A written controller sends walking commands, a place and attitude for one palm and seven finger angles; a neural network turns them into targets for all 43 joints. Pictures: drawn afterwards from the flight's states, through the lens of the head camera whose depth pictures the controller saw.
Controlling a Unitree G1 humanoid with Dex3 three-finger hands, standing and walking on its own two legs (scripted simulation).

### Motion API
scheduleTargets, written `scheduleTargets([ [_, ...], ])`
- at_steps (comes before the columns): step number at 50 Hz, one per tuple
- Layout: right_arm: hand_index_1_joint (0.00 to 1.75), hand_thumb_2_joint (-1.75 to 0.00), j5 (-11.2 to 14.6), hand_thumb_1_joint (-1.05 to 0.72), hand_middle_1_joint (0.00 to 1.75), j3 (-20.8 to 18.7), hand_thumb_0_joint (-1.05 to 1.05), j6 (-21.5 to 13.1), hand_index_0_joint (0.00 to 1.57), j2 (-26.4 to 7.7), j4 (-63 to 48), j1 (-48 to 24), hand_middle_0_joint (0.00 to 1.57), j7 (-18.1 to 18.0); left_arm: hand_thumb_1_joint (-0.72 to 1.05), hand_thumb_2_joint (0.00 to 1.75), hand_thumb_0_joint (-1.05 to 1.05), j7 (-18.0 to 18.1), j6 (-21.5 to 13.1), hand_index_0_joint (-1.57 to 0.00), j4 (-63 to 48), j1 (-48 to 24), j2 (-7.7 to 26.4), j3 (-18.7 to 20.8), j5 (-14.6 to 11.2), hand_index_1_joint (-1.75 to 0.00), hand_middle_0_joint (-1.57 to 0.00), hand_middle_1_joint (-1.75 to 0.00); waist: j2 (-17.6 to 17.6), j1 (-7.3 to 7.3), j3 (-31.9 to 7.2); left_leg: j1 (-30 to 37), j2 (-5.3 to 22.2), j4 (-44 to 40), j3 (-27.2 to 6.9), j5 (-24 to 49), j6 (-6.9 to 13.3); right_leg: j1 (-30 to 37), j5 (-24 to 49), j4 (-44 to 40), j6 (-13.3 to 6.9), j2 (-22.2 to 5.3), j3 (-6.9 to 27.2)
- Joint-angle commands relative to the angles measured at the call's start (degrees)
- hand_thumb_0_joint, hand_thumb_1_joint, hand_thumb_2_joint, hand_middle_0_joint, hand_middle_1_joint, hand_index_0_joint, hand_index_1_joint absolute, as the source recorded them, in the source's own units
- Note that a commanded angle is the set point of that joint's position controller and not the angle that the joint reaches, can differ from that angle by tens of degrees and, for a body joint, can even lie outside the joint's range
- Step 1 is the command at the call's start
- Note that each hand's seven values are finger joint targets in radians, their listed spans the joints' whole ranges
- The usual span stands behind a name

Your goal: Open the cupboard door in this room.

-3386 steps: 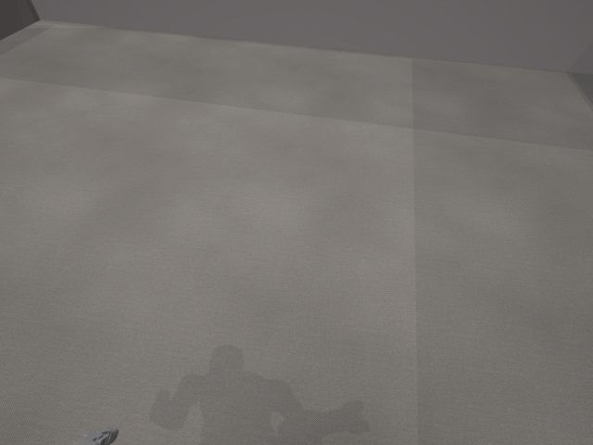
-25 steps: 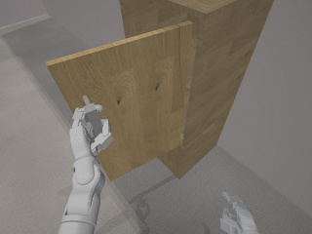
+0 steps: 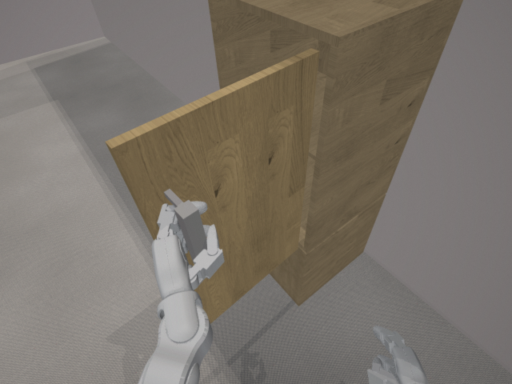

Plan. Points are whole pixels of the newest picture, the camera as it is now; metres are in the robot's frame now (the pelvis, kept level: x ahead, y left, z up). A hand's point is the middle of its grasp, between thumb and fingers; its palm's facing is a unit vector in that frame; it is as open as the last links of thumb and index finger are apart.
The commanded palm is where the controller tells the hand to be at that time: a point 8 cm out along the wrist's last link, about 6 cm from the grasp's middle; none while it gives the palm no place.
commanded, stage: open thumb and fingers to let go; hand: left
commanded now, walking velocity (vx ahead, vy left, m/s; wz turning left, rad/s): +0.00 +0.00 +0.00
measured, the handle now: (187, 230) +0.32 +0.13 +0.09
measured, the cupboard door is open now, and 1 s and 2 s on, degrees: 94 95 96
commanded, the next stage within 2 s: slide the hand sideways off the handle in 0.74 s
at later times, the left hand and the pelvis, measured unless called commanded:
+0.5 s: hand (208, 250) +0.28 +0.09 +0.10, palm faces +0.37 -0.93 -0.01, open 13.3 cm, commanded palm +0.24 +0.13 +0.09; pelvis -0.03 +0.01 +0.00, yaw +0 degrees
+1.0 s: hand (204, 266) +0.26 +0.10 +0.10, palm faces -0.01 -0.99 -0.12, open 15.8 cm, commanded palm +0.23 +0.13 +0.09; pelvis -0.04 +0.02 +0.00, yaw +0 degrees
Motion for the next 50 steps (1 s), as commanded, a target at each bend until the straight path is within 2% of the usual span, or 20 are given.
scheduleTargets([
  [1, 0.30, -0.90, -0.18, -0.90, 0.30, -0.84, 0.00, -2.87, 0.20, -3.13, -8.87, -8.47, 0.20, -0.89, 0.55, 0.75, 0.00, 0.11, -2.94, -0.38, -8.98, -15.29, -1.64, 1.73, 1.13, -1.31, -0.38, -1.31, -7.37, 0.11, -10.21, -5.31, -1.92, -3.67, -0.60, 14.97, 1.53, 12.33, 11.97, -7.27, 1.07, -2.37, 7.17],
  [3, 0.30, -0.90, -0.21, -0.90, 0.30, -0.70, 0.00, -3.17, 0.20, -3.15, -8.60, -8.49, 0.20, -1.06, 0.41, 0.69, 0.00, -0.45, -3.27, -0.36, -8.49, -17.90, -1.88, 1.65, 0.72, -1.30, -0.36, -1.30, -7.89, -0.31, -10.59, -4.94, -1.91, -3.96, -0.63, 14.46, 1.60, 12.22, 10.96, -7.75, 1.29, -2.44, 7.27],
  [7, 0.30, -0.90, -0.22, -0.90, 0.30, -0.71, 0.00, -3.60, 0.20, -2.96, -8.48, -8.31, 0.20, -0.98, 0.13, 0.57, 0.00, -0.99, -3.81, -0.35, -6.78, -18.19, -1.83, 2.68, 0.05, -1.27, -0.35, -1.27, -8.71, 0.30, -11.20, -5.07, -1.72, -4.69, -0.57, 14.80, 1.44, 13.13, 11.41, -7.63, 1.31, -2.24, 7.00],
  [8, 0.30, -0.90, -0.20, -0.90, 0.30, -0.67, 0.00, -3.55, 0.20, -3.05, -8.68, -8.50, 0.20, -0.97, 0.06, 0.54, 0.00, -1.11, -3.93, -0.34, -6.86, -17.48, -0.83, 4.00, -0.33, -1.26, -0.34, -1.26, -7.69, 0.89, -11.44, -5.41, -1.79, -4.84, -0.41, 14.90, 1.36, 13.75, 11.63, -7.65, 1.17, -2.27, 7.15],
  [9, 0.30, -0.90, -0.15, -0.90, 0.30, -0.66, 0.00, -3.48, 0.20, -3.11, -8.37, -8.53, 0.20, -1.02, -0.01, 0.51, 0.00, -1.17, -3.98, -0.33, -5.92, -17.69, -0.22, 4.31, -0.21, -1.25, -0.33, -1.25, -9.44, 0.84, -10.69, -5.64, -1.72, -4.91, -0.61, 14.45, 1.31, 13.69, 10.67, -8.20, 1.20, -2.36, 7.30],
  [16, 0.30, -0.90, -0.17, -0.90, 0.30, -0.39, 0.00, -4.08, 0.20, -3.14, -7.97, -9.50, 0.20, -0.95, -0.50, 0.30, 0.00, -0.77, -4.30, -0.30, -4.36, -24.39, -1.89, 2.74, 0.04, -1.20, -0.30, -1.20, -6.64, -0.29, -8.17, -5.36, -1.78, -5.55, -0.93, 10.24, 1.39, 9.89, 2.06, -9.69, 1.08, -2.43, 7.22],
  [19, 0.30, -0.90, -0.14, -0.90, 0.30, -0.61, 0.00, -4.49, 0.20, -3.37, -7.71, -9.26, 0.20, -0.98, -0.50, 0.30, 0.00, -1.08, -4.58, -0.29, -2.69, -23.35, -1.86, 3.12, -0.50, -1.15, -0.29, -1.15, -9.40, 0.06, -8.91, -5.57, -1.70, -5.74, -0.96, 10.01, 1.35, 10.12, 1.45, -9.92, 1.19, -2.21, 6.90],
  [20, 0.30, -0.90, -0.09, -0.90, 0.30, -0.47, 0.00, -4.49, 0.20, -3.44, -7.73, -9.63, 0.20, -0.98, -0.50, 0.30, 0.00, -1.03, -4.70, -0.28, -2.86, -24.77, -1.81, 3.04, -0.46, -1.10, -0.28, -1.10, -7.12, -0.14, -8.57, -5.67, -1.77, -5.98, -0.94, 9.37, 1.29, 9.49, 0.59, -9.74, 1.07, -2.29, 6.94],
  [22, 0.30, -0.90, -0.12, -0.90, 0.30, -0.57, 0.00, -4.75, 0.20, -3.25, -7.63, -9.38, 0.20, -0.79, -0.50, 0.30, 0.00, -0.36, -4.94, -0.27, -2.93, -26.53, -2.84, 2.07, 0.28, -1.00, -0.27, -1.00, -6.10, 0.02, -9.39, -5.44, -1.73, -6.38, -1.23, 9.54, 1.07, 9.15, 0.91, -8.64, 0.77, -1.99, 6.02],
  [25, 0.30, -0.90, -0.24, -0.90, 0.30, -0.65, 0.00, -4.75, 0.20, -3.47, -7.39, -9.18, 0.20, -0.68, -0.50, 0.30, 0.00, 0.61, -4.49, -0.24, -0.27, -26.76, -2.21, 3.29, 0.38, -0.85, -0.24, -0.85, -8.44, 0.29, -9.68, -6.40, -1.74, -6.52, -1.26, 9.23, 1.05, 9.15, 0.63, -8.48, 0.97, -1.87, 5.75],
  [27, 0.30, -0.90, -0.28, -0.90, 0.30, -0.71, 0.00, -4.65, 0.20, -3.28, -7.38, -9.15, 0.20, -0.61, -0.50, 0.30, 0.00, 0.99, -4.56, -0.22, -0.89, -27.65, -2.64, 2.96, 0.71, -0.75, -0.22, -0.75, -7.04, 0.51, -10.32, -6.24, -1.74, -6.73, -1.10, 10.17, 0.85, 9.63, 1.76, -8.08, 0.69, -1.80, 5.70],
  [36, 0.30, -0.90, -0.20, -0.90, 0.30, -0.72, 0.00, -4.00, 0.20, -3.18, -7.37, -10.07, 0.20, -0.47, -0.50, 0.30, 0.00, 2.22, -4.23, -0.15, -0.49, -28.13, -2.03, 4.10, 0.68, -0.30, -0.15, -0.30, -7.62, 0.95, -9.73, -6.32, -1.70, -7.08, -0.69, 9.27, 1.00, 9.87, -0.43, -9.53, 0.66, -1.83, 6.37],
  [42, 0.30, -0.90, 0.03, -0.90, 0.30, -0.58, 0.00, -4.11, 0.20, -3.08, -6.93, -10.47, 0.20, -0.26, -0.50, 0.30, 0.00, 2.63, -3.91, -0.15, 0.83, -29.98, -3.68, 2.56, 0.72, -0.30, -0.15, -0.30, -7.30, 0.36, -8.19, -6.31, -1.77, -7.17, -1.01, 7.78, 0.85, 8.07, -2.21, -9.43, 0.65, -1.63, 5.77],
  [43, 0.30, -0.90, -0.33, -0.90, 0.30, -0.18, 0.00, -4.52, 0.20, -5.02, -4.99, -5.33, 0.20, -0.26, -0.50, 0.30, 0.00, -9.54, -6.24, -0.15, 2.46, -28.88, -0.12, -8.55, 5.42, -0.30, -0.15, -0.30, -11.04, -3.98, -6.44, -4.60, -1.09, -6.86, -0.82, 9.05, 1.71, 6.61, 4.01, -7.09, 0.65, -1.54, 6.50],
  [44, 0.30, -0.90, 0.41, -0.90, 0.30, -0.82, 0.00, -4.84, 0.20, -5.30, -7.32, -4.46, 0.20, -0.81, -0.50, 0.30, 0.00, -16.09, -8.45, -0.15, -0.91, -31.47, 5.17, -3.05, 3.19, -0.30, -0.15, -0.30, -7.72, -2.56, -11.06, -4.80, -1.44, -6.27, -0.31, 11.04, 1.83, 8.49, 7.96, -5.62, 0.29, -1.60, 6.31],
  [45, 0.30, -0.90, 0.55, -0.90, 0.30, -0.32, 0.00, -5.53, 0.20, -4.95, -7.96, -4.44, 0.20, -1.44, -0.50, 0.30, 0.00, -20.92, -9.85, -0.15, -1.62, -32.47, 7.43, -2.00, 2.26, -0.30, -0.15, -0.30, -5.75, -1.72, -12.50, -4.70, -1.87, -6.06, -0.22, 11.53, 1.86, 10.18, 9.65, -4.61, 0.29, -1.70, 6.51],
  [47, 0.30, -0.90, 1.86, -0.90, 0.30, 0.26, 0.00, -7.39, 0.20, -5.05, -8.69, -4.13, 0.20, -2.14, -0.50, 0.30, 0.00, -29.88, -10.84, -0.15, -0.85, -34.27, 7.26, -3.00, -1.65, -0.30, -0.15, -0.30, -4.19, -2.55, -11.65, -4.34, -1.92, -5.96, -0.61, 10.49, 1.59, 9.67, 9.49, -4.60, 0.30, -1.59, 6.43],
  [48, 0.30, -0.90, 2.61, -0.90, 0.30, 0.68, 0.00, -8.40, 0.20, -5.04, -9.25, -4.71, 0.20, -2.39, -0.50, 0.30, 0.00, -32.91, -10.34, -0.15, -0.04, -34.61, 6.70, -2.04, -4.95, -0.30, -0.15, -0.30, -3.74, -2.37, -10.46, -4.59, -1.94, -6.34, -1.09, 9.17, 1.37, 9.02, 7.82, -5.02, 0.23, -1.32, 5.95],
  [49, 0.30, -0.90, 3.22, -0.90, 0.30, 0.96, 0.00, -9.46, 0.20, -4.99, -9.66, -5.29, 0.20, -2.41, -0.50, 0.30, 0.00, -34.51, -9.39, -0.15, 1.10, -34.05, 4.77, -1.73, -8.18, -0.30, -0.15, -0.30, -3.88, -2.33, -8.22, -4.81, -1.82, -6.79, -1.62, 8.10, 1.03, 7.71, 5.87, -5.70, 0.25, -1.05, 5.52],
  [50, 0.30, -0.90, 3.63, -0.90, 0.30, 1.07, 0.00, -10.55, 0.20, -5.18, -9.66, -5.27, 0.20, -2.39, -0.50, 0.30, 0.00, -34.98, -8.71, -0.15, 2.07, -32.33, 4.34, -0.09, -10.76, -0.30, -0.15, -0.30, -6.45, -2.12, -7.05, -5.98, -1.69, -7.05, -2.20, 6.80, 0.82, 7.28, 3.74, -5.89, 0.59, -0.82, 4.85],
])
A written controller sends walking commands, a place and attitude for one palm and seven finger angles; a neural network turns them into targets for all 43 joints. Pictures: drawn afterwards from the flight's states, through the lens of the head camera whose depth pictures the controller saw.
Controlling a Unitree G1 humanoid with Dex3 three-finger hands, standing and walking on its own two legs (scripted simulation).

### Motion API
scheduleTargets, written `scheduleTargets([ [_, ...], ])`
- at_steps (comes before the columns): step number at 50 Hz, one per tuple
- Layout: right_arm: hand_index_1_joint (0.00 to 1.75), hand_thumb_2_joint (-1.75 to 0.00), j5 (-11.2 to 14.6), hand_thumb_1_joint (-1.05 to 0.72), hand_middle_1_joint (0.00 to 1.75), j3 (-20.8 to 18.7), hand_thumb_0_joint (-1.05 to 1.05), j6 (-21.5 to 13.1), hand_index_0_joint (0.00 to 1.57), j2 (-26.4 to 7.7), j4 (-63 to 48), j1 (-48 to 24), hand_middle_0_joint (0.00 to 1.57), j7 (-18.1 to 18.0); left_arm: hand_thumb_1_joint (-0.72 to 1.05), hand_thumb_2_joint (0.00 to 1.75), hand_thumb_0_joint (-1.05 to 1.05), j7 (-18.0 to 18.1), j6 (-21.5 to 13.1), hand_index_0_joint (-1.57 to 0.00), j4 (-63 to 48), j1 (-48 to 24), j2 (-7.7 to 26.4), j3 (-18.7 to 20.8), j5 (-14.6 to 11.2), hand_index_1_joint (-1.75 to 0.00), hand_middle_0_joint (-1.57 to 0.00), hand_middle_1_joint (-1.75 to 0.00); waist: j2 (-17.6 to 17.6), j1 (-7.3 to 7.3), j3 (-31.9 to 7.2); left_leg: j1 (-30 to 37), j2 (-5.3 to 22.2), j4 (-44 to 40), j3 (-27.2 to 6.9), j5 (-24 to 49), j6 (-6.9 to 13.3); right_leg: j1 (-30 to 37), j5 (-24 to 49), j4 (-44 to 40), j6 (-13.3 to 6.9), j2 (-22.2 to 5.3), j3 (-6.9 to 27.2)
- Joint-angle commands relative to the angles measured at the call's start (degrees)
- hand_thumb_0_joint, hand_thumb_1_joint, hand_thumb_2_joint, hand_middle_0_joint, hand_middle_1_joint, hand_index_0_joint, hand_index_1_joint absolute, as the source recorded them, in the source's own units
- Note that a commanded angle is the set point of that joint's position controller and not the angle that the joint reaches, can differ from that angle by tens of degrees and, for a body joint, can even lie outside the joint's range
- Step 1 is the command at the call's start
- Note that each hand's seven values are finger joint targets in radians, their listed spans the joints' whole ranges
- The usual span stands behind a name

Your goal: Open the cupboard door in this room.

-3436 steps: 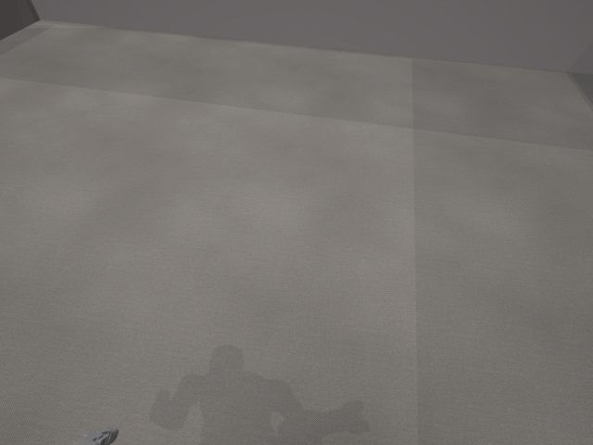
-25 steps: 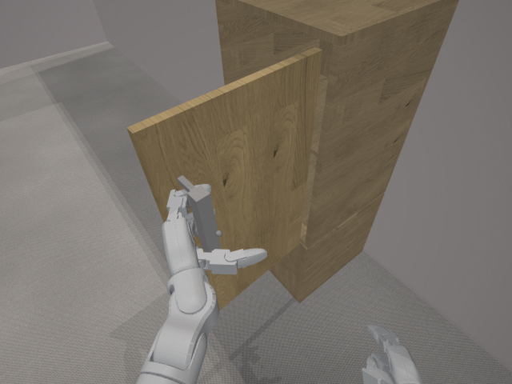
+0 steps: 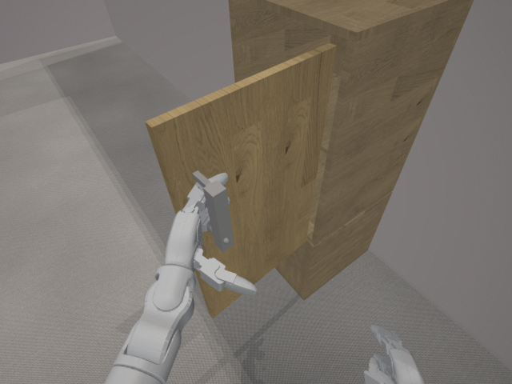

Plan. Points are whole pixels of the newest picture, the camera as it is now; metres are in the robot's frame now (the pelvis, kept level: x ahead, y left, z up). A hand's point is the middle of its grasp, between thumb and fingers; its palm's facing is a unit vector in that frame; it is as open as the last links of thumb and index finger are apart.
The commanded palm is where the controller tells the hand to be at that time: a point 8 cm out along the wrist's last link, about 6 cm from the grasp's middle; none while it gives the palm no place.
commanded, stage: slide the hand sideways off the handle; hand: left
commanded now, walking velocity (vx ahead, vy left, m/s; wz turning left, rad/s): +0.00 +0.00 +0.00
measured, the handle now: (212, 211) +0.35 +0.11 +0.09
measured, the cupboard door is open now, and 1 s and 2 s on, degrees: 95 96 96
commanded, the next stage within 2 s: draw the hand back to the body in 1.04 s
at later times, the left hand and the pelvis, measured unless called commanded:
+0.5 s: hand (218, 258) +0.27 +0.09 +0.09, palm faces -0.05 -1.00 -0.03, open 16.2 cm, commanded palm +0.23 +0.15 +0.09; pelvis +0.02 -0.01 +0.00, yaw -2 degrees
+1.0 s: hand (178, 291) +0.22 +0.13 +0.09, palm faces +0.01 -1.00 -0.07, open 16.3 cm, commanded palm +0.18 +0.19 +0.09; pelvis +0.03 -0.01 -0.01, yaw +0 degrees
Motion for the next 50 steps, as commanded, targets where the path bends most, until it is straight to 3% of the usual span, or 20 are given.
scheduleTargets([
  [1, 0.30, -0.90, 1.67, -0.90, 0.30, -1.14, 0.00, -6.99, 0.20, -5.24, -10.23, -6.76, 0.20, -0.65, -0.50, 0.30, 0.00, -11.02, -2.39, -0.15, -12.26, -19.33, -4.57, -1.16, -8.65, -0.30, -0.15, -0.30, -6.33, -2.61, -9.55, -4.81, 0.49, -7.84, -3.63, 3.54, -0.87, 8.47, -1.11, -5.81, -0.35, 1.43, 3.33],
  [2, 0.30, -0.90, 1.69, -0.90, 0.30, -1.31, 0.00, -7.81, 0.20, -5.45, -10.29, -6.66, 0.20, -0.35, -0.50, 0.30, 0.00, -10.18, -2.18, -0.15, -12.84, -16.72, -3.05, 1.16, -9.15, -0.30, -0.15, -0.30, -7.44, -1.64, -9.95, -5.38, 0.56, -7.89, -3.67, 3.91, -1.00, 8.96, -1.39, -5.70, -0.23, 1.50, 3.19],
  [3, 0.30, -0.90, 1.57, -0.90, 0.30, -1.28, 0.00, -8.49, 0.20, -5.39, -10.48, -6.69, 0.20, 0.18, -0.50, 0.30, 0.00, -9.19, -1.93, -0.15, -13.85, -14.57, -3.09, 1.89, -9.24, -0.30, -0.15, -0.30, -6.00, -0.93, -9.87, -5.60, 0.50, -7.99, -3.53, 4.03, -1.21, 8.71, -1.65, -5.50, -0.17, 1.43, 3.04],
  [4, 0.30, -0.90, 1.52, -0.90, 0.30, -1.25, 0.00, -8.82, 0.20, -5.49, -10.32, -6.60, 0.20, 0.86, -0.50, 0.30, 0.00, -8.18, -1.92, -0.15, -14.16, -12.81, -1.88, 2.52, -8.51, -0.30, -0.15, -0.30, -4.03, -0.28, -9.21, -5.85, 0.55, -8.24, -3.56, 4.34, -1.58, 8.36, -1.95, -5.14, -0.44, 1.47, 2.99],
  [6, 0.30, -0.90, 1.05, -0.90, 0.30, -1.64, 0.00, -9.30, 0.20, -5.55, -10.77, -5.53, 0.20, 1.85, -0.50, 0.30, 0.00, -5.95, -2.23, -0.15, -16.95, -9.43, -0.34, 3.82, -6.67, -0.30, -0.15, -0.30, -5.23, 0.27, -10.92, -5.80, 0.84, -8.05, -3.40, 7.03, -1.83, 9.47, 1.02, -4.00, -0.42, 1.40, 2.92],
  [9, 0.30, -0.90, 0.87, -0.90, 0.30, -1.75, 0.00, -8.74, 0.20, -5.80, -11.14, -5.50, 0.20, 2.51, -0.50, 0.30, 0.00, -4.70, -1.73, -0.15, -18.75, -6.47, 2.21, 4.96, -4.36, -0.30, -0.15, -0.30, -4.40, 0.33, -9.68, -7.10, 0.90, -7.85, -2.54, 6.70, -1.57, 9.59, 1.00, -4.18, -0.52, 1.29, 3.71],
  [12, 0.30, -0.90, 0.93, -0.90, 0.30, -1.60, 0.00, -8.24, 0.20, -5.50, -11.96, -6.30, 0.20, 2.27, -0.50, 0.30, 0.00, -4.48, -1.02, -0.15, -20.73, -4.69, 2.93, 5.92, -4.11, -0.30, -0.15, -0.30, -3.56, 0.29, -9.57, -7.63, 0.69, -7.64, -1.72, 4.66, -1.12, 9.98, -0.79, -4.84, -0.34, 1.18, 4.58],
  [14, 0.30, -0.90, 1.10, -0.90, 0.30, -1.55, 0.00, -8.07, 0.20, -5.48, -12.14, -6.66, 0.20, 1.96, -0.50, 0.30, 0.00, -4.44, -0.64, -0.15, -21.45, -3.26, 3.56, 6.59, -4.35, -0.30, -0.15, -0.30, -5.19, 0.18, -8.92, -8.13, 0.79, -7.71, -1.73, 3.41, -0.91, 9.99, -2.72, -5.67, -0.18, 1.31, 4.92],
  [16, 0.30, -0.90, 1.10, -0.90, 0.30, -1.54, 0.00, -8.59, 0.20, -5.26, -12.71, -6.73, 0.20, 1.76, -0.50, 0.30, 0.00, -4.82, -1.06, -0.15, -24.39, -1.27, 2.65, 5.92, -4.99, -0.30, -0.15, -0.30, -3.75, 0.19, -9.41, -7.67, 0.69, -7.39, -1.53, 4.26, -0.83, 10.69, -1.37, -5.43, -0.14, 1.27, 5.00],
  [19, 0.30, -0.90, 1.16, -0.90, 0.30, -1.68, 0.00, -8.87, 0.20, -5.41, -12.39, -5.98, 0.20, 1.63, -0.50, 0.30, 0.00, -5.12, -1.38, -0.15, -25.43, 4.04, 3.66, 7.22, -5.50, -0.30, -0.15, -0.30, -5.63, -0.03, -10.15, -7.83, 0.77, -6.62, -1.31, 5.84, -0.71, 11.23, 0.88, -5.40, 0.20, 1.46, 5.08],
  [27, 0.30, -0.90, 1.18, -0.90, 0.30, -2.10, 0.00, -10.85, 0.20, -5.60, -13.38, -4.31, 0.20, 1.58, -0.50, 0.30, 0.00, -7.01, -3.41, -0.15, -32.70, 14.51, 4.76, 7.61, -5.97, -0.30, -0.15, -0.30, -2.74, -0.41, -10.62, -7.64, 0.60, -4.67, -0.96, 9.26, -0.51, 11.17, 6.77, -3.55, 0.37, 1.41, 4.98],
  [29, 0.30, -0.90, 1.17, -0.90, 0.30, -2.25, 0.00, -11.31, 0.20, -5.93, -13.30, -3.74, 0.20, 1.39, -0.50, 0.30, 0.00, -7.56, -3.83, -0.15, -33.43, 15.44, 6.07, 8.43, -5.97, -0.30, -0.15, -0.30, -4.44, -0.96, -9.57, -8.19, 0.67, -3.98, -1.31, 9.39, -0.33, 10.20, 6.82, -3.38, 0.46, 1.58, 4.90],
  [32, 0.30, -0.90, 1.17, -0.90, 0.30, -2.38, 0.00, -12.37, 0.20, -6.06, -13.81, -2.81, 0.20, 1.28, -0.50, 0.30, 0.00, -9.02, -4.51, -0.15, -35.28, 19.52, 6.40, 9.21, -6.86, -0.30, -0.15, -0.30, -3.68, -0.64, -10.60, -8.62, 0.44, -2.83, -1.29, 10.21, -0.23, 10.69, 8.62, -2.60, 0.65, 1.36, 5.20],
  [33, 0.30, -0.90, 1.23, -0.90, 0.30, -2.38, 0.00, -12.64, 0.20, -6.13, -13.74, -2.42, 0.20, 1.14, -0.50, 0.30, 0.00, -9.47, -4.74, -0.15, -35.49, 19.58, 7.22, 10.09, -7.06, -0.30, -0.15, -0.30, -5.01, -0.84, -10.88, -9.07, 0.42, -2.62, -1.34, 10.00, -0.20, 10.77, 8.35, -2.57, 0.77, 1.36, 5.20],
  [37, 0.30, -0.90, 1.47, -0.90, 0.30, -2.44, 0.00, -13.81, 0.20, -6.38, -13.86, -2.16, 0.20, 0.85, -0.50, 0.30, 0.00, -11.46, -5.61, -0.15, -36.52, 21.59, 7.95, 11.32, -8.29, -0.30, -0.15, -0.30, -3.01, -1.09, -9.49, -9.97, 0.30, -1.68, -1.56, 9.11, -0.23, 9.25, 6.68, -2.38, 0.72, 1.26, 5.40],
  [39, 0.30, -0.90, 1.47, -0.90, 0.30, -2.62, 0.00, -14.58, 0.20, -6.59, -13.85, -1.88, 0.20, 0.79, -0.50, 0.30, 0.00, -12.17, -5.97, -0.15, -36.42, 25.45, 8.63, 12.55, -8.98, -0.30, -0.15, -0.30, -4.30, -0.68, -10.09, -10.36, 0.38, -1.01, -1.69, 9.95, -0.18, 9.68, 7.80, -2.08, 0.82, 1.35, 5.56],
  [43, 0.30, -0.90, 1.68, -0.90, 0.30, -2.78, 0.00, -15.85, 0.20, -6.77, -14.20, -1.19, 0.20, 0.93, -0.50, 0.30, 0.00, -13.67, -7.14, -0.15, -38.66, 29.38, 9.36, 13.78, -10.09, -0.30, -0.15, -0.30, -3.15, -0.54, -10.37, -11.12, 0.30, -0.13, -1.86, 10.49, -0.29, 9.20, 8.88, -0.92, 0.80, 1.25, 5.13],
  [46, 0.30, -0.90, 1.82, -0.90, 0.30, -3.03, 0.00, -16.37, 0.20, -6.95, -13.86, -1.05, 0.20, 0.79, -0.50, 0.30, 0.00, -14.51, -7.69, -0.15, -38.08, 31.03, 11.02, 16.13, -10.85, -0.30, -0.15, -0.30, -4.20, -0.59, -9.35, -12.51, 0.42, 0.52, -2.16, 9.04, -0.36, 8.56, 6.29, -0.99, 0.81, 1.19, 5.62],
  [50, 0.30, -0.90, 2.02, -0.90, 0.30, -3.12, 0.00, -17.45, 0.20, -7.26, -13.77, -1.19, 0.20, 0.67, -0.50, 0.30, 0.00, -16.41, -8.89, -0.15, -39.56, 32.40, 11.20, 16.22, -12.02, -0.30, -0.15, -0.30, -2.06, -1.07, -8.80, -13.03, 0.27, 1.62, -2.35, 8.52, -0.29, 7.33, 5.15, -0.76, 0.78, 1.03, 5.94],
])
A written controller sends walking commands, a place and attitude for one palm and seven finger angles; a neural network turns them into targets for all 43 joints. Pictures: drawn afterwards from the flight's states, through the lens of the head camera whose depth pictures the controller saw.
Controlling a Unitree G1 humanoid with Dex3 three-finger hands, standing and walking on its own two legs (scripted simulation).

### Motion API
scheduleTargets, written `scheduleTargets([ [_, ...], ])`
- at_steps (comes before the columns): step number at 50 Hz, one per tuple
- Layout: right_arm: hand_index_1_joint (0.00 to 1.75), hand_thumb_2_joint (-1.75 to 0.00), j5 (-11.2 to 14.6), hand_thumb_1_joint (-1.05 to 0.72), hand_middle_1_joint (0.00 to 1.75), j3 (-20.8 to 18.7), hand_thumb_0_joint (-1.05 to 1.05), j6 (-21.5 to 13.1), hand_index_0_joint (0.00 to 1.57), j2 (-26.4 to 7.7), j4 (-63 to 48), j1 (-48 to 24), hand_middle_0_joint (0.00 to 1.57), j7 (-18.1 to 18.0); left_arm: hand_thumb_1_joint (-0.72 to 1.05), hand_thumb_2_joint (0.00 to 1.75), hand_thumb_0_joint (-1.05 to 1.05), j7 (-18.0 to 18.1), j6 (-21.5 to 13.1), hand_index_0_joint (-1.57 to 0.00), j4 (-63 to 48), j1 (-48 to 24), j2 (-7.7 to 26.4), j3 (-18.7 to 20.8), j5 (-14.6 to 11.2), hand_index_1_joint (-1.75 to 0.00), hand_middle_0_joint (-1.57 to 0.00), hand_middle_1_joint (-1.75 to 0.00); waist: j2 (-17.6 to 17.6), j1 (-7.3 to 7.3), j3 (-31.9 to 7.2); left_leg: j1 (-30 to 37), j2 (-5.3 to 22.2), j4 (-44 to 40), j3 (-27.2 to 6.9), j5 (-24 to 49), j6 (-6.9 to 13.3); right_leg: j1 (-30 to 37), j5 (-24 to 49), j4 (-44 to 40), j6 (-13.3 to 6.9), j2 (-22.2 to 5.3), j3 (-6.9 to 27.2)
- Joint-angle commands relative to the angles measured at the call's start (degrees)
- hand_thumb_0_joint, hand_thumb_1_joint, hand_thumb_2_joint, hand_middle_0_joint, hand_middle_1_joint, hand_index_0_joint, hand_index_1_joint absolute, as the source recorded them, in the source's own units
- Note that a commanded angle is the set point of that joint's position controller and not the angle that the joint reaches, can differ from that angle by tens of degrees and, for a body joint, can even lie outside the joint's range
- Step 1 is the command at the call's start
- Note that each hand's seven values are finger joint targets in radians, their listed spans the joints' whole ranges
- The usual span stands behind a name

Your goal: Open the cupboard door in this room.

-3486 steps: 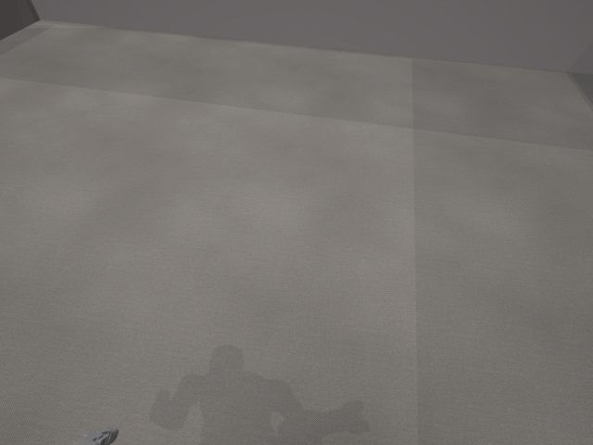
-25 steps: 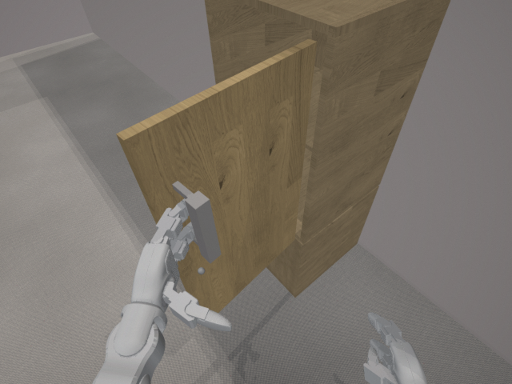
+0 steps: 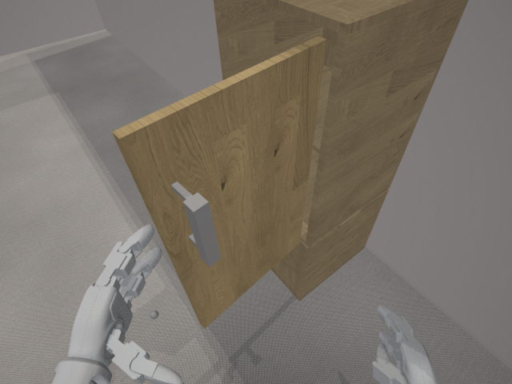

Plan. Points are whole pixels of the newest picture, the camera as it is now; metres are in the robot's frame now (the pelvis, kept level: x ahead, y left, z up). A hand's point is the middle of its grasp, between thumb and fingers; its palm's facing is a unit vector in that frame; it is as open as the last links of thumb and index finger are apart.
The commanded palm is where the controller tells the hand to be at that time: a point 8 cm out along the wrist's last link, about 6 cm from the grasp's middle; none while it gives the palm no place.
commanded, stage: slide the hand sideways off the handle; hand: left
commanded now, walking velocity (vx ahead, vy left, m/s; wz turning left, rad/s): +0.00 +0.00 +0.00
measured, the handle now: (195, 224) +0.32 +0.12 +0.11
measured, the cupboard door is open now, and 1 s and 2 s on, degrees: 96 96 96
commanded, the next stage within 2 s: draw the hand back to the body in 0.04 s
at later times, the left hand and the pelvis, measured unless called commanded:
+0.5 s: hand (108, 311) +0.18 +0.19 +0.12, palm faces +0.02 -1.00 -0.08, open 16.3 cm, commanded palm +0.14 +0.25 +0.13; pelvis -0.01 +0.02 +0.00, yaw +0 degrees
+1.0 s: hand (52, 285) +0.19 +0.26 +0.15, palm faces +0.31 -0.87 -0.38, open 13.2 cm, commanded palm +0.15 +0.30 +0.17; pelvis +0.01 +0.03 +0.03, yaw -1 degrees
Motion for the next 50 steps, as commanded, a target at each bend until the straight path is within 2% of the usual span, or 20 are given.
scheduleTargets([
  [1, 0.30, -0.90, 0.13, -0.90, 0.30, -2.51, 0.00, -4.56, 0.20, -5.39, -9.31, -5.18, 0.20, -0.48, -0.50, 0.30, 0.00, -1.88, -5.19, -0.15, -13.71, -1.49, 5.07, 4.46, -2.06, -0.30, -0.15, -0.30, -3.36, -0.56, -5.16, -7.89, -1.87, -4.54, -1.43, 13.67, 1.06, 11.81, 9.66, -6.70, 1.79, -0.75, 6.69],
  [5, 0.30, -0.90, 0.23, -0.90, 0.30, -2.43, 0.00, -5.80, 0.20, -5.99, -8.96, -5.21, 0.20, -0.76, -0.50, 0.30, 0.00, -2.71, -5.93, -0.15, -13.49, -4.32, 4.57, 3.12, -2.65, -0.30, -0.15, -0.30, -3.72, -1.53, -3.72, -9.08, -1.90, -3.82, -1.89, 11.06, 1.12, 9.48, 4.75, -7.10, 1.92, -0.81, 6.84],
  [6, 0.30, -0.90, 0.29, -0.90, 0.30, -2.52, 0.00, -6.04, 0.20, -5.94, -8.59, -5.00, 0.20, -0.90, -0.50, 0.30, 0.00, -2.53, -5.98, -0.15, -12.58, -4.65, 5.34, 4.12, -2.70, -0.30, -0.15, -0.30, -4.60, -1.38, -3.42, -9.55, -1.82, -3.73, -2.10, 10.30, 1.04, 9.38, 3.08, -7.39, 1.90, -0.89, 7.13],
  [7, 0.30, -0.90, 0.29, -0.90, 0.30, -2.59, 0.00, -6.28, 0.20, -5.94, -8.70, -5.18, 0.20, -0.88, -0.50, 0.30, 0.00, -2.50, -6.01, -0.15, -12.85, -3.93, 5.20, 4.12, -2.54, -0.30, -0.15, -0.30, -3.79, -0.93, -4.00, -9.28, -1.83, -3.83, -2.15, 10.03, 1.01, 9.23, 2.42, -7.16, 1.78, -0.86, 6.87],
  [9, 0.30, -0.90, 0.35, -0.90, 0.30, -2.52, 0.00, -6.41, 0.20, -5.96, -8.45, -5.36, 0.20, -1.03, -0.50, 0.30, 0.00, -2.00, -5.67, -0.15, -13.70, -4.44, 8.22, 6.83, -2.31, -0.30, -0.15, -0.30, -2.28, -0.13, -5.71, -8.93, -1.84, -3.91, -2.09, 10.73, 1.04, 10.80, 2.63, -7.03, 1.50, -0.97, 7.24],
  [11, 0.30, -0.90, 0.45, -0.90, 0.30, -2.44, 0.00, -6.55, 0.20, -5.51, -8.34, -5.36, 0.20, -1.12, -0.50, 0.30, 0.00, -1.82, -5.07, -0.15, -13.88, -3.95, 8.56, 8.35, -2.78, -0.30, -0.15, -0.30, -1.64, 0.41, -6.71, -8.26, -1.75, -4.64, -2.15, 11.56, 0.89, 11.86, 4.24, -6.86, 1.49, -0.99, 6.66],
  [15, 0.30, -0.90, 0.83, -0.90, 0.30, -1.85, 0.00, -6.71, 0.20, -5.40, -8.04, -6.59, 0.20, -1.27, -0.50, 0.30, 0.00, -2.51, -3.12, -0.15, -12.87, -4.74, 7.53, 8.32, -4.03, -0.30, -0.15, -0.30, -2.19, 0.41, -3.78, -8.09, -1.55, -6.32, -2.42, 11.15, 0.79, 11.89, 3.86, -8.01, 1.54, -0.68, 5.80],
  [19, 0.30, -0.90, 1.07, -0.90, 0.30, -1.64, 0.00, -6.93, 0.20, -5.74, -7.68, -7.49, 0.20, -1.58, -0.50, 0.30, 0.00, -3.58, -0.96, -0.15, -12.53, -6.04, 9.09, 10.33, -4.92, -0.30, -0.15, -0.30, -3.36, 0.67, -2.99, -7.09, -1.36, -7.41, -2.70, 9.86, 0.92, 12.12, 0.98, -9.71, 1.65, -0.51, 6.05],
  [20, 0.30, -0.90, 1.14, -0.90, 0.30, -1.49, 0.00, -7.17, 0.20, -5.76, -7.73, -7.62, 0.20, -1.58, -0.50, 0.30, 0.00, -3.81, -0.65, -0.15, -13.37, -6.22, 9.29, 10.67, -5.18, -0.30, -0.15, -0.30, -1.75, 0.77, -3.01, -6.60, -1.38, -7.92, -2.69, 9.81, 0.85, 12.23, 1.08, -9.74, 1.64, -0.58, 5.74],
  [24, 0.30, -0.90, 1.24, -0.90, 0.30, -1.36, 0.00, -7.60, 0.20, -5.75, -6.95, -7.76, 0.20, -1.64, -0.50, 0.30, 0.00, -4.68, 0.97, -0.15, -12.69, -5.52, 10.11, 12.44, -5.83, -0.30, -0.15, -0.30, -1.85, 1.11, -2.84, -4.89, -1.21, -8.79, -2.84, 12.19, 0.75, 13.13, 4.64, -10.03, 1.57, -0.01, 4.81],
  [26, 0.30, -0.90, 1.36, -0.90, 0.30, -1.13, 0.00, -7.99, 0.20, -5.92, -6.86, -7.73, 0.20, -1.64, -0.50, 0.30, 0.00, -4.99, 1.06, -0.15, -15.03, -7.91, 9.72, 11.56, -5.93, -0.30, -0.15, -0.30, 0.21, 0.67, -2.51, -3.51, -1.25, -9.85, -3.00, 12.25, 0.55, 12.86, 5.03, -10.06, 1.58, 0.10, 3.92],
  [32, 0.30, -0.90, 1.36, -0.90, 0.30, -0.91, 0.00, -8.75, 0.20, -6.05, -5.77, -7.71, 0.20, -1.90, -0.32, 0.37, 0.00, -5.47, 2.51, -0.16, -14.29, -9.09, 11.50, 14.36, -6.35, -0.30, -0.16, -0.30, -1.23, 1.08, -2.06, -1.52, -1.08, -11.83, -3.65, 13.92, 0.11, 14.22, 6.92, -10.96, 1.52, 0.57, 2.94],
  [33, 0.30, -0.90, -0.60, -0.90, 0.30, -2.14, 0.00, -7.51, 0.20, -5.94, -5.27, -6.57, 0.20, -2.66, -0.29, 0.39, 0.00, 3.63, 0.85, -0.16, -19.84, -9.43, 20.35, 16.49, 3.40, -0.30, -0.16, -0.30, -0.67, 2.26, -1.91, -1.82, -0.51, -14.36, -2.54, 13.36, 1.09, 19.06, 7.04, -12.66, 1.10, -0.02, 5.24],
  [34, 0.30, -0.90, -1.12, -0.90, 0.30, -1.83, 0.00, -6.95, 0.20, -4.99, -4.80, -6.35, 0.20, -2.75, -0.26, 0.40, 0.00, 7.56, 1.48, -0.16, -17.57, -5.55, 16.51, 15.15, 4.65, -0.30, -0.16, -0.30, 0.41, 1.78, 1.49, -2.00, -0.66, -15.35, -2.36, 11.85, 0.74, 18.29, 4.95, -14.33, 0.88, -0.39, 5.22],
  [35, 0.30, -0.90, -1.30, -0.90, 0.30, -1.49, 0.00, -6.25, 0.20, -4.88, -4.89, -6.73, 0.20, -2.44, -0.22, 0.42, 0.00, 9.54, 1.48, -0.16, -18.17, -4.88, 13.07, 11.74, 5.98, -0.30, -0.16, -0.30, 0.69, 1.30, 2.87, -1.23, -0.41, -16.50, -2.62, 12.53, 0.68, 18.73, 5.64, -14.65, 0.86, -0.55, 4.62],
  [36, 0.30, -0.90, -1.24, -0.90, 0.30, -1.57, 0.00, -5.57, 0.20, -4.88, -4.71, -7.09, 0.20, -2.17, -0.18, 0.43, 0.00, 10.79, 1.32, -0.16, -18.47, -4.19, 11.88, 10.34, 6.81, -0.30, -0.16, -0.30, 2.18, 1.06, 3.08, 0.15, -0.17, -17.16, -2.51, 13.86, 0.72, 19.04, 6.73, -15.07, 0.87, -0.56, 4.47],
  [41, 0.30, -0.90, -1.79, -0.90, 0.30, -2.08, 0.00, -3.36, 0.20, -5.14, -3.70, -7.96, 0.20, -2.01, -0.01, 0.51, 0.00, 14.07, 0.01, -0.17, -17.47, -4.52, 13.77, 12.01, 9.16, -0.30, -0.17, -0.30, -0.81, 1.26, 1.91, 5.18, 0.36, -20.27, -2.10, 18.77, 0.85, 22.84, 10.71, -17.35, 0.98, -0.57, 4.34],
  [43, 0.30, -0.90, -1.82, -0.90, 0.30, -2.14, 0.00, -2.67, 0.20, -5.13, -3.48, -8.24, 0.20, -1.89, 0.06, 0.54, 0.00, 14.56, -0.47, -0.17, -17.70, -5.09, 14.12, 12.61, 9.75, -0.30, -0.17, -0.30, 0.50, 1.48, 1.94, 6.41, 0.45, -21.50, -2.16, 20.97, 0.44, 23.84, 11.70, -17.75, 0.90, -0.43, 4.24],
  [47, 0.30, -0.90, -2.14, -0.90, 0.30, -2.52, 0.00, -1.53, 0.20, -5.01, -2.68, -8.78, 0.20, -1.89, 0.20, 0.60, 0.00, 15.09, -0.87, -0.18, -17.34, -4.49, 15.46, 15.04, 9.96, -0.30, -0.18, -0.30, -0.68, 2.00, 0.48, 9.07, 0.53, -22.44, -1.83, 26.31, 0.18, 26.69, 15.72, -18.95, 0.91, -0.39, 4.42],
  [50, 0.30, -0.90, -2.20, -0.90, 0.30, -2.69, 0.00, -0.71, 0.20, -4.93, -2.19, -9.20, 0.20, -1.70, 0.31, 0.64, 0.00, 15.13, -0.86, -0.18, -16.67, -4.85, 15.96, 16.40, 9.86, -0.30, -0.18, -0.30, 0.55, 2.08, 1.21, 9.95, 0.60, -23.02, -1.68, 28.76, -0.23, 27.66, 17.43, -19.70, 0.83, -0.38, 4.69],
])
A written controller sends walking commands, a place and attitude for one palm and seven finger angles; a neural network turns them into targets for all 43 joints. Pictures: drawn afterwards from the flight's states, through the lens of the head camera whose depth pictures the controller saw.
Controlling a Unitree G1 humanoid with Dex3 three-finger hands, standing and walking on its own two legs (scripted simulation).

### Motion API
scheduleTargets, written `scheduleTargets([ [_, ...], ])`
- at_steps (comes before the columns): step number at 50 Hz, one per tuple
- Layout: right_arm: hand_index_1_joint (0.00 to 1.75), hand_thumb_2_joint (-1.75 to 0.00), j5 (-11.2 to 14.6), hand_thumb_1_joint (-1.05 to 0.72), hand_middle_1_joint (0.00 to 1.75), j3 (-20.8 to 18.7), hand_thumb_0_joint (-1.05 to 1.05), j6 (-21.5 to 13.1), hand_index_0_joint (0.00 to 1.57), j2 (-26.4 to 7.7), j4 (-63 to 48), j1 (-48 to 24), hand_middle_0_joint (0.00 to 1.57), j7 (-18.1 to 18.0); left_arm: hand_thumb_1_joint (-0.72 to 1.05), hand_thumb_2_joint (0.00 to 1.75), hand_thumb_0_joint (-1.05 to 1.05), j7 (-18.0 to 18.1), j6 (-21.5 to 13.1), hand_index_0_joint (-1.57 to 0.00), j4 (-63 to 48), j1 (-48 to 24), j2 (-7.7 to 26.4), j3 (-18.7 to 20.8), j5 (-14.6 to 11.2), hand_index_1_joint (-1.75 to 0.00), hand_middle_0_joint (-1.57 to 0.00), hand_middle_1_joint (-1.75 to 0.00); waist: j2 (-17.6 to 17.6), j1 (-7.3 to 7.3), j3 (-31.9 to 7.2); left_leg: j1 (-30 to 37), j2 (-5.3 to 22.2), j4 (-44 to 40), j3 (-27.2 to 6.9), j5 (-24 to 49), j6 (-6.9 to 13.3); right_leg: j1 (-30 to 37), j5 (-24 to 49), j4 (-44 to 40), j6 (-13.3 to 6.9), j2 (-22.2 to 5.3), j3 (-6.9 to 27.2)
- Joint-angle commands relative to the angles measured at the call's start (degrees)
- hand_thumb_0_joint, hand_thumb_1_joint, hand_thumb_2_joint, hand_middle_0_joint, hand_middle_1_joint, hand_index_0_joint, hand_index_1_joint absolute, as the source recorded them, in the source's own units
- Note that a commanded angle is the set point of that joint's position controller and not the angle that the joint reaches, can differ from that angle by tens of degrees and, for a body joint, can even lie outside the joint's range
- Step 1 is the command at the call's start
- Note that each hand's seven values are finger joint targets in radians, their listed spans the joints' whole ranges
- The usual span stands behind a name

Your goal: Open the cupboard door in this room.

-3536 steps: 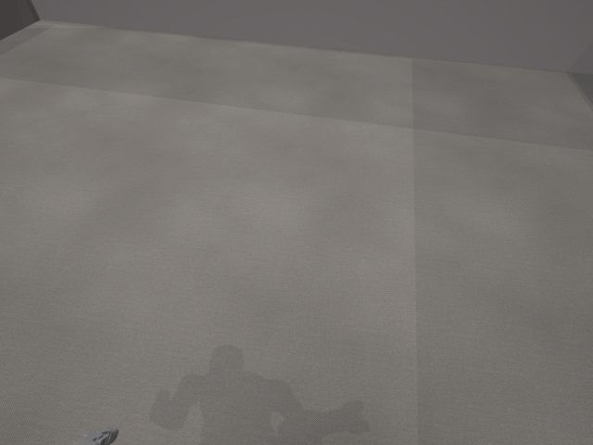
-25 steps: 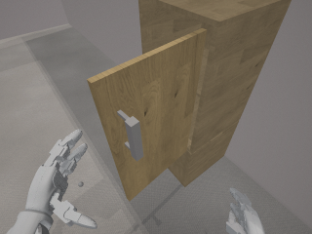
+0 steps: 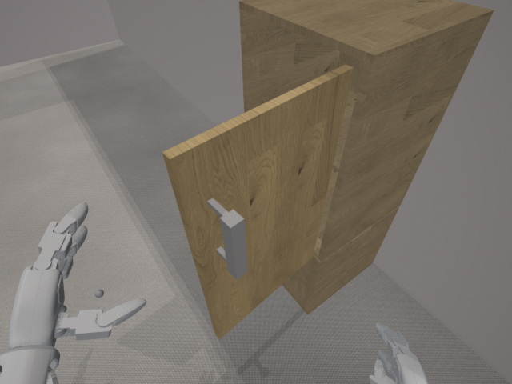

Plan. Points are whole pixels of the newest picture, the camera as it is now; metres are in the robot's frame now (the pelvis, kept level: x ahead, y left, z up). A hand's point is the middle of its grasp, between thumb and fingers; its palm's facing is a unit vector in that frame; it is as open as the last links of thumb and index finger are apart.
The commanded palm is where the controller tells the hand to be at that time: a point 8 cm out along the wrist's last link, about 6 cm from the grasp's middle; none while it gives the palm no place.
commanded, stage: draw the hand back to the body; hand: left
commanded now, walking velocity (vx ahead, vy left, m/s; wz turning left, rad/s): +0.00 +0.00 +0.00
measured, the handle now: (226, 239) +0.31 +0.09 +0.08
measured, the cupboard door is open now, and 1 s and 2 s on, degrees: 96 96 96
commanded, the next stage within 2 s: step back with the hand held close in 0.72 s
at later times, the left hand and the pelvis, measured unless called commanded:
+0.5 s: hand (62, 269) +0.19 +0.26 +0.16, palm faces +0.46 -0.79 -0.40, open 7.8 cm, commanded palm +0.14 +0.29 +0.17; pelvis +0.00 -0.01 +0.00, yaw -1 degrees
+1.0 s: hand (62, 272) +0.18 +0.24 +0.18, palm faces +0.44 -0.77 -0.47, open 7.4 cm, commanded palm +0.12 +0.28 +0.18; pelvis -0.03 -0.02 +0.00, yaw -1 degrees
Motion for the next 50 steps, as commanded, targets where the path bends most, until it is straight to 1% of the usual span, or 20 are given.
scheduleTargets([
  [1, 0.30, -0.90, -0.21, -0.90, 0.30, -2.97, 0.00, -2.08, 0.20, -6.14, -8.92, -7.53, 0.20, -0.20, 0.34, 0.66, 0.00, 1.06, -3.88, -0.18, -12.11, -4.37, 8.87, 8.40, -0.17, -0.30, -0.18, -0.30, 0.12, 0.17, -4.22, -6.70, 2.43, -6.74, -3.13, 23.40, -2.83, 10.80, 10.83, -3.09, -1.83, 0.31, 3.04],
  [6, 0.30, -0.90, -0.16, -0.90, 0.30, -3.43, 0.00, -0.75, 0.20, -6.24, -8.56, -7.83, 0.20, 0.21, 0.51, 0.74, 0.00, 1.07, -3.75, -0.19, -11.22, -4.98, 9.90, 10.81, -0.53, -0.30, -0.19, -0.30, -0.36, 0.34, -4.51, -5.20, 2.64, -7.21, -2.81, 26.69, -3.10, 11.89, 13.07, -3.84, -1.72, 0.52, 3.21],
  [8, 0.30, -0.90, -0.20, -0.90, 0.30, -3.60, 0.00, -0.45, 0.20, -6.42, -8.53, -7.72, 0.20, 0.37, 0.58, 0.76, 0.00, 1.15, -3.93, -0.19, -12.12, -5.89, 10.58, 11.90, -0.54, -0.30, -0.19, -0.30, 1.34, 0.48, -5.72, -4.46, 2.61, -7.19, -2.77, 28.71, -3.41, 12.47, 13.89, -3.84, -1.74, 0.58, 3.31],
  [10, 0.30, -0.90, -0.19, -0.90, 0.30, -3.49, 0.00, -0.17, 0.20, -6.38, -8.30, -7.90, 0.20, 0.52, 0.65, 0.80, 0.00, 1.20, -3.75, -0.19, -11.99, -7.18, 10.90, 12.38, -0.61, -0.30, -0.19, -0.30, 2.48, 0.38, -4.75, -4.32, 2.60, -7.37, -2.89, 29.54, -3.73, 12.32, 14.02, -4.03, -1.78, 0.54, 3.13],
  [12, 0.30, -0.90, -0.06, -0.90, 0.30, -3.78, 0.00, 0.23, 0.20, -6.35, -8.28, -7.97, 0.20, 0.51, 0.73, 0.82, 0.00, 1.27, -3.66, -0.19, -11.13, -7.70, 11.48, 13.47, -0.81, -0.30, -0.19, -0.30, 0.26, 0.42, -4.64, -3.87, 2.79, -7.56, -2.68, 28.75, -3.40, 11.94, 13.62, -4.33, -1.65, 0.71, 3.16],
  [17, 0.30, -0.90, 0.11, -0.90, 0.30, -3.83, 0.00, 1.06, 0.20, -6.34, -7.86, -8.68, 0.20, 0.39, 0.90, 0.90, 0.00, 1.32, -3.71, -0.20, -9.41, -10.92, 13.01, 15.92, -1.34, -0.30, -0.20, -0.30, 0.86, 0.51, -3.35, -4.18, 2.67, -8.43, -2.50, 24.38, -2.92, 11.41, 11.23, -5.32, -1.75, 0.71, 3.56],
  [20, 0.30, -0.90, 0.07, -0.90, 0.30, -3.76, 0.00, 1.03, 0.20, -6.44, -7.83, -8.85, 0.20, 0.68, 0.90, 0.90, 0.00, 0.91, -3.71, -0.20, -8.64, -10.47, 10.84, 13.68, -1.31, -0.30, -0.20, -0.30, 2.08, 0.30, -2.36, -4.27, 2.68, -8.88, -2.53, 23.64, -2.97, 11.04, 10.23, -5.67, -1.75, 0.56, 3.43],
  [23, 0.30, -0.90, 0.11, -0.90, 0.30, -4.02, 0.00, 1.07, 0.20, -6.51, -8.04, -8.91, 0.20, 0.71, 0.90, 0.90, 0.00, 0.88, -3.85, -0.20, -8.67, -10.25, 11.45, 14.00, -1.34, -0.30, -0.20, -0.30, -0.97, 0.42, -3.20, -4.27, 2.56, -8.96, -2.36, 21.35, -2.24, 11.38, 9.75, -5.87, -1.56, 0.73, 3.52],
  [26, 0.30, -0.90, 0.03, -0.90, 0.30, -3.95, 0.00, 1.10, 0.20, -6.33, -7.86, -9.31, 0.20, 0.57, 0.90, 0.90, 0.00, 0.97, -3.85, -0.20, -8.27, -10.20, 12.13, 14.69, -1.43, -0.30, -0.20, -0.30, -0.70, 0.50, -2.91, -4.65, 2.35, -9.00, -2.18, 18.50, -1.76, 11.29, 8.46, -6.54, -1.62, 0.58, 4.08],
  [29, 0.30, -0.90, 0.05, -0.90, 0.30, -3.87, 0.00, 0.67, 0.20, -6.35, -7.67, -9.71, 0.20, 0.34, 0.90, 0.90, 0.00, 1.26, -4.28, -0.20, -9.57, -11.39, 13.15, 15.39, -1.15, -0.30, -0.20, -0.30, 2.38, 0.63, -2.92, -4.73, 2.07, -9.12, -2.28, 16.96, -1.82, 11.26, 6.99, -6.95, -1.85, 0.61, 4.43],
  [33, 0.30, -0.90, -0.01, -0.90, 0.30, -3.92, 0.00, 0.00, 0.20, -6.12, -7.52, -9.42, 0.20, 0.35, 0.90, 0.90, 0.00, 1.38, -4.63, -0.20, -10.09, -11.10, 12.90, 15.28, -1.18, -0.30, -0.20, -0.30, 1.15, 0.55, -3.35, -4.52, 2.08, -9.09, -2.22, 17.41, -1.75, 11.51, 7.62, -6.85, -1.74, 0.62, 4.37],
  [35, 0.30, -0.90, -0.10, -0.90, 0.30, -3.86, 0.00, -0.09, 0.20, -6.06, -7.36, -9.53, 0.20, 0.33, 0.90, 0.90, 0.00, 1.28, -4.51, -0.20, -8.61, -10.40, 12.38, 15.03, -1.28, -0.30, -0.20, -0.30, 0.52, 0.54, -1.78, -5.09, 2.03, -9.25, -2.22, 17.05, -1.63, 11.20, 7.51, -7.16, -1.77, 0.48, 4.43],
  [41, 0.30, -0.90, 0.19, -0.90, 0.30, -3.99, 0.00, -0.13, 0.20, -6.07, -7.03, -9.83, 0.20, 0.29, 0.90, 0.90, 0.00, 1.01, -4.79, -0.20, -7.49, -11.00, 11.73, 14.30, -1.27, -0.30, -0.20, -0.30, 0.49, 0.42, -0.50, -5.02, 2.12, -9.67, -2.10, 13.23, -1.19, 9.54, 3.16, -8.33, -1.55, 0.49, 4.65],
  [42, 0.30, -0.90, 0.10, -0.90, 0.30, -3.89, 0.00, -0.73, 0.20, -6.39, -7.76, -10.61, 0.20, 0.23, 0.90, 0.90, 0.00, 1.39, -5.84, -0.20, -14.69, -18.27, 14.60, 15.50, -1.21, -0.30, -0.20, -0.30, 2.21, 0.35, -3.72, -4.02, 1.77, -9.44, -2.45, 12.83, -1.14, 10.75, 3.35, -8.22, -1.49, 0.32, 5.08],
  [43, 0.30, -0.90, 1.16, -0.90, 0.30, -3.33, 0.00, 0.52, 0.20, -6.47, -9.91, -8.58, 0.20, -0.21, 0.90, 0.90, 0.00, 2.10, -8.07, -0.20, -13.81, -19.55, 20.46, 23.06, -1.19, -0.30, -0.20, -0.30, -1.70, -2.62, 3.28, -9.08, 2.50, -7.49, -2.35, 6.72, -0.14, 2.41, 3.32, -11.46, -1.48, -2.17, 11.28],
  [44, 0.30, -0.90, 0.83, -0.90, 0.30, -3.14, 0.00, 1.57, 0.20, -5.42, -9.04, -8.16, 0.20, -0.29, 0.90, 0.90, 0.00, 1.75, -8.58, -0.20, -10.96, -17.73, 18.94, 22.09, -0.87, -0.30, -0.20, -0.30, -2.50, -2.63, 3.62, -9.79, 1.91, -6.66, -3.46, 4.51, 0.01, 1.26, 1.10, -12.79, -1.87, -3.60, 11.78],
  [45, 0.30, -0.90, 0.52, -0.90, 0.30, -3.56, 0.00, 2.30, 0.20, -5.77, -8.72, -7.94, 0.20, -0.22, 0.90, 0.90, 0.00, 1.29, -8.26, -0.20, -6.87, -10.34, 15.06, 19.62, -0.84, -0.30, -0.20, -0.30, -4.49, -2.87, 1.65, -8.69, 2.11, -5.25, -3.13, 5.26, 0.06, 0.28, 0.23, -12.91, -1.93, -4.42, 11.81],
  [46, 0.30, -0.90, 0.40, -0.90, 0.30, -3.87, 0.00, 2.81, 0.20, -6.17, -9.44, -8.10, 0.20, -0.01, 0.90, 0.90, 0.00, 0.93, -8.25, -0.20, -7.46, -7.40, 13.65, 18.30, -0.76, -0.30, -0.20, -0.30, -4.52, -2.78, -1.17, -7.89, 2.11, -4.16, -2.62, 6.97, 0.03, 0.59, 1.95, -12.21, -1.98, -4.98, 11.31],
  [49, 0.30, -0.90, 0.49, -0.90, 0.30, -4.37, 0.00, 3.46, 0.20, -6.92, -10.34, -8.54, 0.20, -0.25, 0.90, 0.90, 0.00, 1.09, -8.88, -0.20, -10.93, -3.76, 13.66, 18.24, -0.92, -0.30, -0.20, -0.30, -0.21, -2.73, -7.02, -8.43, 2.63, -3.98, -2.85, 10.49, -0.31, 2.68, 8.59, -8.20, -2.30, -5.74, 10.24],
  [50, 0.30, -0.90, 0.44, -0.90, 0.30, -4.58, 0.00, 3.76, 0.20, -7.01, -10.55, -8.14, 0.20, -0.36, 0.90, 0.90, 0.00, 1.24, -8.95, -0.20, -11.03, -2.21, 14.07, 18.82, -0.98, -0.30, -0.20, -0.30, -0.27, -2.80, -8.54, -8.74, 3.18, -4.45, -3.06, 11.96, -0.52, 3.53, 11.35, -6.15, -2.08, -5.43, 9.83],
])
